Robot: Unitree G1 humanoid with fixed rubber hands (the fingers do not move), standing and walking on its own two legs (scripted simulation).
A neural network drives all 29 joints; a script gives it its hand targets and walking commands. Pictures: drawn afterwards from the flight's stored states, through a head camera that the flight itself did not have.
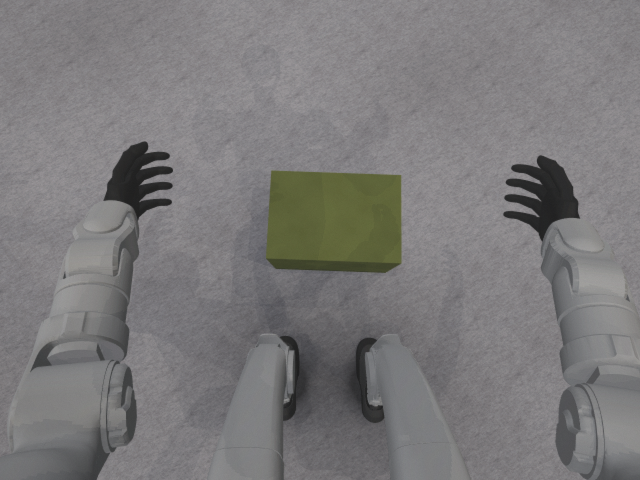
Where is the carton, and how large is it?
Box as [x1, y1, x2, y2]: [266, 171, 401, 272]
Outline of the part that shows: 271,171 266,258 276,268 385,272 401,262 400,175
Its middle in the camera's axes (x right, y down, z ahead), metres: +0.04 -0.03 +0.98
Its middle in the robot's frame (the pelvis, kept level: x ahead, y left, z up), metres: +0.50 -0.02 -0.58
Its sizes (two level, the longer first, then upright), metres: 0.300 0.205 0.210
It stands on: the floor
